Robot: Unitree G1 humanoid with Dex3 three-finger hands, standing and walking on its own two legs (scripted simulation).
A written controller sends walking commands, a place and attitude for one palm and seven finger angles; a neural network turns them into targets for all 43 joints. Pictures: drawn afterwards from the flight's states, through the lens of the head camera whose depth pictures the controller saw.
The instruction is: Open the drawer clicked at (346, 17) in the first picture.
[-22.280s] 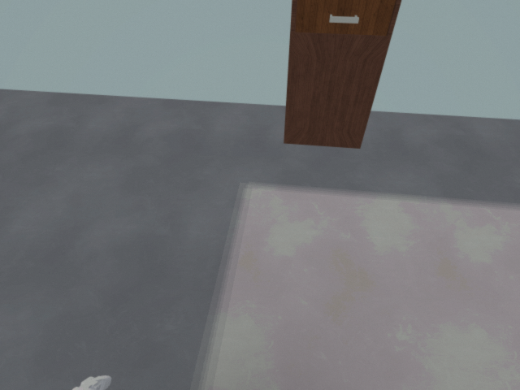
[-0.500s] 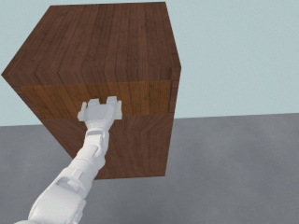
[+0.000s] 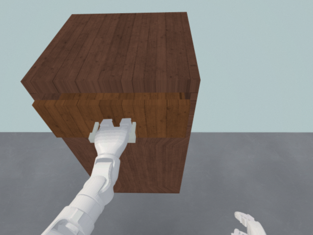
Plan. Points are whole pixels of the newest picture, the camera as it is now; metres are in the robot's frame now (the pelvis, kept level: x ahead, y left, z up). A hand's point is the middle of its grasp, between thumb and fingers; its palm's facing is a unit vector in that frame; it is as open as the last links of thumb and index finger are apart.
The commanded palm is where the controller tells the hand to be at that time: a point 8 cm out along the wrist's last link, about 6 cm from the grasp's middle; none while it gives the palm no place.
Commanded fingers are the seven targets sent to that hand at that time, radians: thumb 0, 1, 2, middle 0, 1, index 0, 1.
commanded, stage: pull the drawer open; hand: left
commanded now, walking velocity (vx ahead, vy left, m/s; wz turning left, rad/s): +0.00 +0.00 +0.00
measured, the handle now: (113, 131) +0.40 +0.15 +0.02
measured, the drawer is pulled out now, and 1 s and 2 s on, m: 0.04 0.17 0.30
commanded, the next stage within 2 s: open the thumb to release the handle in 1.76 s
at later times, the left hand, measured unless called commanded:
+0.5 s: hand (116, 153) +0.34 +0.14 +0.00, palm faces +0.00 -0.08 -1.00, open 5.4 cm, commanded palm +0.28 +0.15 +0.05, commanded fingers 0.00 0.90 0.90 -0.40 -1.35 -0.40 -1.35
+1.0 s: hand (110, 193) +0.23 +0.13 +0.00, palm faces +0.02 -0.16 -0.99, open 5.7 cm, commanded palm +0.17 +0.15 +0.05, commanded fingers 0.00 0.90 0.90 -0.40 -1.35 -0.40 -1.35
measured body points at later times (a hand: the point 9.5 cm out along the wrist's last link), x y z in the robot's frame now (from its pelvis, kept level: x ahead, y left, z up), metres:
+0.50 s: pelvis -0.02 -0.02 +0.00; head +0.00 -0.04 +0.45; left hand +0.33 +0.14 +0.05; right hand +0.07 -0.27 -0.13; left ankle -0.03 +0.07 -0.71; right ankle -0.05 -0.07 -0.71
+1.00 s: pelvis -0.02 -0.02 +0.00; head -0.02 -0.06 +0.45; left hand +0.22 +0.14 +0.06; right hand +0.21 -0.23 -0.08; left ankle -0.03 +0.07 -0.71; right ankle -0.05 -0.07 -0.71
